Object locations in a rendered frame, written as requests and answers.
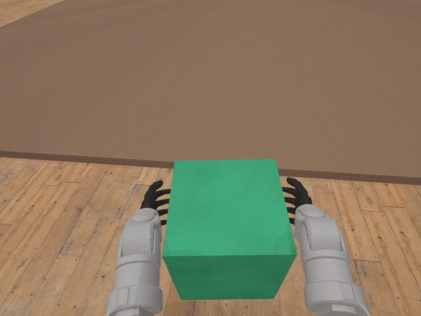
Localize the right robot forearm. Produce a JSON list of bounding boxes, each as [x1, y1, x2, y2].
[[295, 204, 370, 316]]

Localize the carton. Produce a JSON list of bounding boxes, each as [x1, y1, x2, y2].
[[162, 159, 297, 300]]

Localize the right robot hand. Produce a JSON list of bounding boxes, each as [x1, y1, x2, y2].
[[282, 177, 312, 224]]

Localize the left robot forearm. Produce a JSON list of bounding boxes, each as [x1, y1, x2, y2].
[[105, 208, 162, 316]]

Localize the left robot hand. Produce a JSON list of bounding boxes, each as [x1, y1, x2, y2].
[[140, 180, 171, 226]]

